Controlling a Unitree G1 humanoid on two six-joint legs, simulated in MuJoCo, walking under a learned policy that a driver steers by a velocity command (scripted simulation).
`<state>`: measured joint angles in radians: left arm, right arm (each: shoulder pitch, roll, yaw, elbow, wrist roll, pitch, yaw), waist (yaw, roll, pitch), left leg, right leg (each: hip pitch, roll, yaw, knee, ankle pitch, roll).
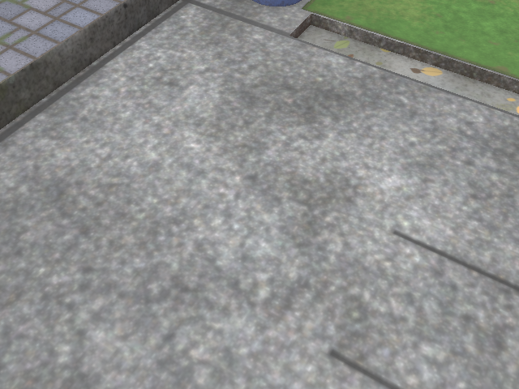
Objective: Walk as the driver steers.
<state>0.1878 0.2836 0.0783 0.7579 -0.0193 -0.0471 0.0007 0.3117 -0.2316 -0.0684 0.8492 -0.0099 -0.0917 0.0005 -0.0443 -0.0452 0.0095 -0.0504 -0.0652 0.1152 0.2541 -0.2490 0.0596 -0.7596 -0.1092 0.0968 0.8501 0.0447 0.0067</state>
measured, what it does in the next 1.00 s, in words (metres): walks ahead, turning right: right foot, then left foot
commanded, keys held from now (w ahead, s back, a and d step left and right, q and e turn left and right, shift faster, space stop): w+e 1.00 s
